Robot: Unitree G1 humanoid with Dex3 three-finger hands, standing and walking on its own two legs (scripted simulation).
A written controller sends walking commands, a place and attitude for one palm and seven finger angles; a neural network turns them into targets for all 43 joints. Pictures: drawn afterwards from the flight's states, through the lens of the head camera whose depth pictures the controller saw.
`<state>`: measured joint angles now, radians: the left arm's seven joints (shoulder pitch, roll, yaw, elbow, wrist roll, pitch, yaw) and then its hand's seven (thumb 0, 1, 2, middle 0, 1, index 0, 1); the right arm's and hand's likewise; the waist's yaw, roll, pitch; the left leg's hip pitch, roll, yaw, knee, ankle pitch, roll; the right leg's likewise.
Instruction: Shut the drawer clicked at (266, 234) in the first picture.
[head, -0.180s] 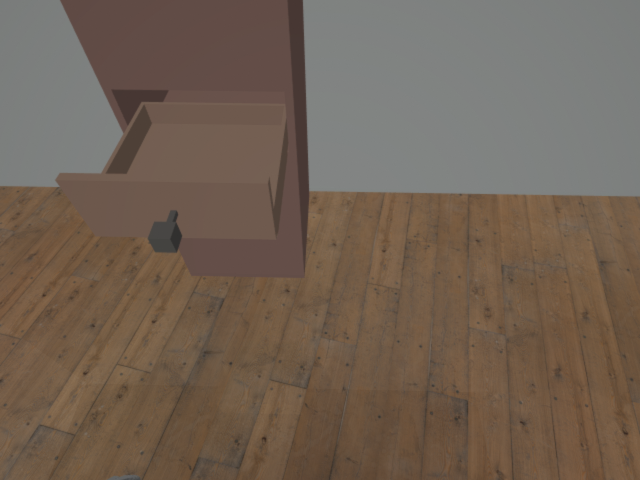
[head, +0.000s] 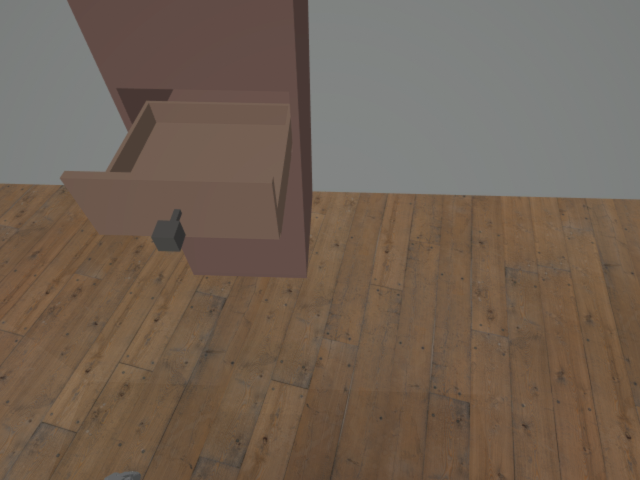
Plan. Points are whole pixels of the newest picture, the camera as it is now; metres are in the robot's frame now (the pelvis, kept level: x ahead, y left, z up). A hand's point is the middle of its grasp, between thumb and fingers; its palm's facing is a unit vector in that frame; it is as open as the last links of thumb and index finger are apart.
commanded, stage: turn or walk to find it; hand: left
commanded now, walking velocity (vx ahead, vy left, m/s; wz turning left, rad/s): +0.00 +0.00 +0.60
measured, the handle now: (172, 227) +0.55 +0.31 -0.09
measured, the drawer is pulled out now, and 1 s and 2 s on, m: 0.30 0.30 0.30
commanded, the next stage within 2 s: stand and wait in 0.46 s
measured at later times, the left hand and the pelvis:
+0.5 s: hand out of the picture -0.01 +0.23 -0.18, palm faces +0.28 -0.92 -0.27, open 7.4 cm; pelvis -0.03 +0.00 -0.01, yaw +17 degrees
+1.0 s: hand out of the picture -0.08 +0.16 -0.18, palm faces +0.37 -0.91 -0.20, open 7.4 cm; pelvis -0.03 -0.02 -0.01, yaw +21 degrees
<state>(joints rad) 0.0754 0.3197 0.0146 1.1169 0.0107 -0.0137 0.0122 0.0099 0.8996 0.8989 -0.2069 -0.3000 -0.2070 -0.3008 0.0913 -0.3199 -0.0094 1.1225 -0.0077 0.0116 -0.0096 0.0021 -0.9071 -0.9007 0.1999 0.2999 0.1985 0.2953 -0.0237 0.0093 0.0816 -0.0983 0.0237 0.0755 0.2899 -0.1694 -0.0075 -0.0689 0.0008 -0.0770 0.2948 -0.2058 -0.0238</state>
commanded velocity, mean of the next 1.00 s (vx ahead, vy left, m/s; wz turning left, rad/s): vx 0.00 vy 0.00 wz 0.24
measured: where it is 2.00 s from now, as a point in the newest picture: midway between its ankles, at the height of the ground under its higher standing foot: outside the picture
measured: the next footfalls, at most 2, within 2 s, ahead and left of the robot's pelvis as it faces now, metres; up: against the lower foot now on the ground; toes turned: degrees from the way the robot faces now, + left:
right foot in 0.58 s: +0.05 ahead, -0.13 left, +0.00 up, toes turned +19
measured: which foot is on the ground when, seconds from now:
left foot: down 0.00-1.00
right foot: down 0.00-0.28, up 0.30-0.56, down 0.58-1.00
